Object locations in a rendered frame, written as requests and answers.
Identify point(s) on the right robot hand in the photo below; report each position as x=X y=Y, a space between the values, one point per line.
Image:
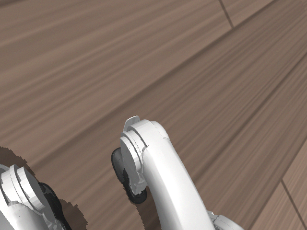
x=221 y=222

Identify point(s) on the left robot foot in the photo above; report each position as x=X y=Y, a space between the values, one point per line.
x=55 y=205

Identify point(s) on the right robot foot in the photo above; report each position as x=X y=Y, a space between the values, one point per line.
x=117 y=163

